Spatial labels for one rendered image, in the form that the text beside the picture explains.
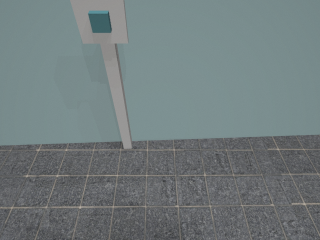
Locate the button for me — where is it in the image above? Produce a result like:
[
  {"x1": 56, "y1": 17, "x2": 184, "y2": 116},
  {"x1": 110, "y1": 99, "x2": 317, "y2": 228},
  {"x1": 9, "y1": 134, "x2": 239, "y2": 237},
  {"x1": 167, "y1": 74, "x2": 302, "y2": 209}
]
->
[{"x1": 88, "y1": 10, "x2": 112, "y2": 33}]

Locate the panel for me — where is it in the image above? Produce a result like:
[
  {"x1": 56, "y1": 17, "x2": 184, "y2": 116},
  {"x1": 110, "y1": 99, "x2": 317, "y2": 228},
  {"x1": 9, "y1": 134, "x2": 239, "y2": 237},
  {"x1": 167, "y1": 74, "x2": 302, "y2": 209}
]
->
[{"x1": 70, "y1": 0, "x2": 132, "y2": 149}]

